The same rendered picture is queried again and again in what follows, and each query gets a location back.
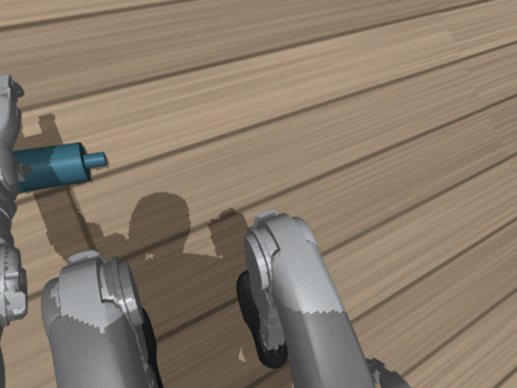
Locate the left robot hand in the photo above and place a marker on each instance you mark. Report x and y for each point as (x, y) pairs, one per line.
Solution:
(10, 119)

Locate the left robot arm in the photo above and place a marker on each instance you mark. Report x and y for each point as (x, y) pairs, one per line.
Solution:
(13, 278)

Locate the right robot hand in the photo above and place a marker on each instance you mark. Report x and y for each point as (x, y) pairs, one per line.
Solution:
(384, 377)

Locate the right robot foot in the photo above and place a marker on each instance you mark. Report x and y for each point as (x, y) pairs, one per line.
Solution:
(274, 358)

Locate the bottle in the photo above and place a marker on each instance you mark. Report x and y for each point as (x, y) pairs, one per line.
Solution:
(57, 165)

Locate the left robot foot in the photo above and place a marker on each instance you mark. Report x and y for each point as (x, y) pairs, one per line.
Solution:
(152, 351)

